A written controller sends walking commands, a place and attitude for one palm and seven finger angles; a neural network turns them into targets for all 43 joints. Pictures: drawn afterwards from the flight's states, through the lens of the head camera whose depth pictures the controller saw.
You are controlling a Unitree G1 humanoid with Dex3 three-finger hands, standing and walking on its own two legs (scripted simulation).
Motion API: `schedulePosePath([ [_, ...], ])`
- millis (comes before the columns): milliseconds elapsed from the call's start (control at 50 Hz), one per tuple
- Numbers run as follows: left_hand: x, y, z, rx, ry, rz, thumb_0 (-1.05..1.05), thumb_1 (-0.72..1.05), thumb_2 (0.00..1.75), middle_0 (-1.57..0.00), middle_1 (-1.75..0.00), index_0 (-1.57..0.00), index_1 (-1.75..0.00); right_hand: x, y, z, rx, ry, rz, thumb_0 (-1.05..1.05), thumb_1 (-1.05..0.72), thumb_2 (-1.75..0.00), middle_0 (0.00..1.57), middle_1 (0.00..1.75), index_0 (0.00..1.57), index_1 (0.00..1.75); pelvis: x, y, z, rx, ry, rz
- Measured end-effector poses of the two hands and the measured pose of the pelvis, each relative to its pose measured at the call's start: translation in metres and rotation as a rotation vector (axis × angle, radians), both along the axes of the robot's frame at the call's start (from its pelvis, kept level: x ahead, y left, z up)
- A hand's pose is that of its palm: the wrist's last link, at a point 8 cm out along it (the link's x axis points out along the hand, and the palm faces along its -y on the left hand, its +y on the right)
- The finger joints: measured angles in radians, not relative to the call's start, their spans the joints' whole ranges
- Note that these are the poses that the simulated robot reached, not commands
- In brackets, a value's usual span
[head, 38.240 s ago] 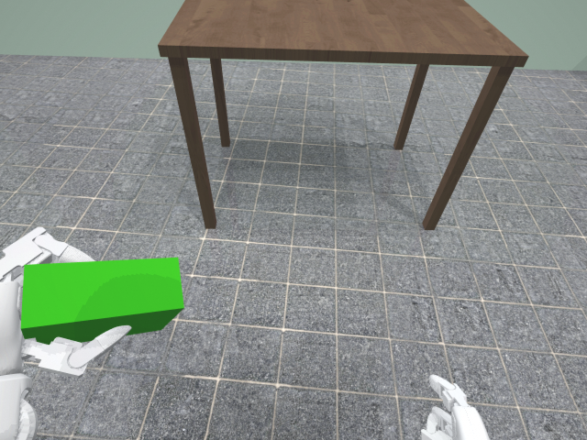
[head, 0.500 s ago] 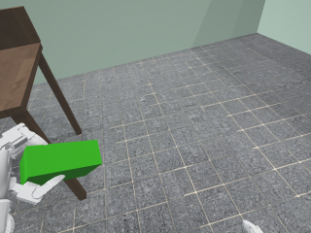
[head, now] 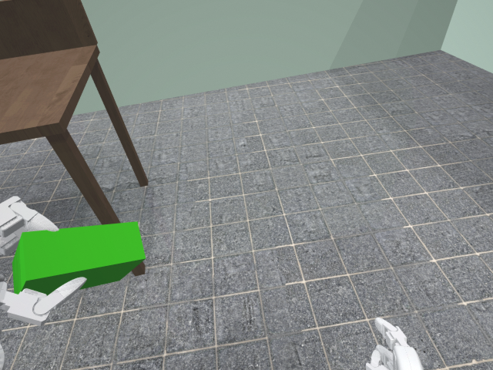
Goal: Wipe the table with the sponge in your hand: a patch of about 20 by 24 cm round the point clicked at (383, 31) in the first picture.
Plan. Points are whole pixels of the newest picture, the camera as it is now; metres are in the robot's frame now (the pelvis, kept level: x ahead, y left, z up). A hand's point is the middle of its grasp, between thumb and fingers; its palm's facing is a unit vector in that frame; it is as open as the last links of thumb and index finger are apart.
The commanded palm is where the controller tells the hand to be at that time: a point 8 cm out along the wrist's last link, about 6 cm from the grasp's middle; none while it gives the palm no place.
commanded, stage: bring the hand home and regain balance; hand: left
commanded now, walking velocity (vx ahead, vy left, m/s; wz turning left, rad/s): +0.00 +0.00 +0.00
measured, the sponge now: (97, 257) +0.23 +0.21 +0.15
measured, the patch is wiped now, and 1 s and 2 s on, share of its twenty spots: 0.60 0.60 0.60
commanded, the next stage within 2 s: come to a stop and stand still in 0.76 s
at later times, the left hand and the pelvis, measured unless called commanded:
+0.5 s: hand (84, 311) +0.14 +0.18 +0.18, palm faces +0.36 -0.81 -0.45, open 9.3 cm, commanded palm +0.09 +0.22 +0.20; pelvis -0.08 -0.06 +0.02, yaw -2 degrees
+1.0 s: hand (35, 269) +0.18 +0.23 +0.21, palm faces +0.43 -0.78 -0.46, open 9.3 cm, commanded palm +0.09 +0.23 +0.20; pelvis -0.08 -0.04 +0.03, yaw -3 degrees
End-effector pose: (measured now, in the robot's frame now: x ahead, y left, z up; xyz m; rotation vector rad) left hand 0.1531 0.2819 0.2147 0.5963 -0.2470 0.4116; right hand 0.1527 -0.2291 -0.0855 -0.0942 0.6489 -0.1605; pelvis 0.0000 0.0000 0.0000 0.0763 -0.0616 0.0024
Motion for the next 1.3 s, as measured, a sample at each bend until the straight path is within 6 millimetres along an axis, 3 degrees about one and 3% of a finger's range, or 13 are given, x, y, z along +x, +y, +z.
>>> schedulePosePath([
  [80, -0.024, -0.011, -0.015, -0.104, 0.025, 0.047, -0.02, -0.49, 1.10, -0.80, -1.43, -0.84, -1.42, -0.023, -0.012, -0.017, -0.022, 0.111, 0.066, 0.01, -0.90, -0.90, 0.20, 0.30, 0.20, 0.30, -0.025, -0.009, 0.004, -0.043, -0.022, 0.019],
  [200, -0.035, -0.036, -0.011, -0.158, 0.032, -0.032, -0.02, -0.49, 1.10, -0.80, -1.43, -0.84, -1.42, -0.061, -0.029, 0.008, -0.057, 0.134, 0.023, 0.01, -0.90, -0.90, 0.20, 0.30, 0.20, 0.30, -0.045, -0.019, 0.024, -0.024, 0.005, 0.013],
  [360, -0.041, -0.042, 0.004, -0.045, 0.006, -0.064, -0.02, -0.49, 1.10, -0.80, -1.43, -0.84, -1.42, -0.091, -0.049, 0.020, -0.046, 0.059, -0.050, 0.01, -0.90, -0.90, 0.20, 0.30, 0.20, 0.30, -0.068, -0.035, 0.022, -0.035, 0.024, -0.023],
  [480, -0.049, -0.063, -0.015, -0.068, 0.073, -0.041, -0.02, -0.48, 1.10, -0.80, -1.43, -0.84, -1.42, -0.101, -0.066, 0.000, -0.022, 0.116, -0.027, 0.01, -0.90, -0.90, 0.20, 0.30, 0.20, 0.30, -0.077, -0.055, 0.015, -0.053, 0.041, -0.037],
  [560, -0.049, -0.082, -0.025, -0.149, 0.112, -0.078, -0.02, -0.48, 1.10, -0.80, -1.43, -0.84, -1.42, -0.109, -0.077, 0.006, -0.040, 0.170, -0.019, 0.01, -0.90, -0.90, 0.20, 0.30, 0.20, 0.30, -0.084, -0.060, 0.025, -0.049, 0.048, -0.045],
  [640, -0.051, -0.091, -0.016, -0.130, 0.099, -0.123, -0.02, -0.49, 1.10, -0.80, -1.43, -0.84, -1.42, -0.111, -0.087, 0.021, -0.077, 0.153, -0.047, 0.01, -0.90, -0.90, 0.20, 0.30, 0.20, 0.30, -0.084, -0.063, 0.030, -0.040, 0.056, -0.050],
  [740, -0.050, -0.082, -0.002, -0.078, 0.034, -0.133, -0.02, -0.49, 1.10, -0.80, -1.43, -0.84, -1.42, -0.105, -0.093, 0.026, -0.107, 0.126, -0.072, 0.01, -0.90, -0.90, 0.20, 0.30, 0.20, 0.30, -0.083, -0.060, 0.027, -0.068, 0.050, -0.051],
  [920, -0.039, -0.055, -0.011, -0.068, 0.086, -0.081, -0.02, -0.49, 1.10, -0.80, -1.43, -0.84, -1.42, -0.089, -0.072, 0.029, -0.091, 0.099, -0.035, 0.01, -0.90, -0.90, 0.20, 0.30, 0.20, 0.30, -0.076, -0.049, 0.029, -0.085, 0.057, -0.053],
  [980, -0.022, -0.021, 0.008, 0.007, -0.033, -0.072, -0.02, -0.49, 1.10, -0.80, -1.42, -0.84, -1.42, -0.088, -0.056, 0.033, -0.098, 0.121, 0.039, 0.01, -0.90, -0.90, 0.19, 0.30, 0.20, 0.30, -0.080, -0.047, 0.029, -0.084, 0.064, -0.048],
  [1020, -0.017, -0.004, 0.008, -0.025, -0.085, -0.045, -0.02, -0.49, 1.10, -0.80, -1.42, -0.84, -1.42, -0.085, -0.045, 0.038, -0.094, 0.103, 0.065, 0.01, -0.90, -0.90, 0.20, 0.30, 0.20, 0.30, -0.081, -0.040, 0.029, -0.094, 0.066, -0.063],
  [1060, -0.014, -0.002, 0.002, -0.074, -0.097, -0.060, -0.02, -0.48, 1.10, -0.80, -1.43, -0.84, -1.42, -0.083, -0.035, 0.043, -0.087, 0.080, 0.071, 0.01, -0.90, -0.90, 0.20, 0.30, 0.20, 0.30, -0.080, -0.030, 0.030, -0.087, 0.061, -0.078],
  [1180, -0.014, -0.027, -0.027, -0.170, -0.016, -0.243, -0.02, -0.48, 1.10, -0.80, -1.43, -0.83, -1.42, -0.075, -0.003, 0.054, -0.082, 0.032, 0.070, 0.01, -0.90, -0.90, 0.20, 0.30, 0.20, 0.30, -0.070, -0.003, 0.029, -0.076, 0.052, -0.085],
  [1300, -0.014, 0.008, -0.014, -0.100, -0.087, -0.220, -0.02, -0.49, 1.10, -0.80, -1.42, -0.84, -1.42, -0.063, 0.024, 0.060, -0.102, 0.035, 0.103, 0.01, -0.90, -0.90, 0.20, 0.30, 0.20, 0.30, -0.063, 0.008, 0.028, -0.086, 0.045, -0.068],
])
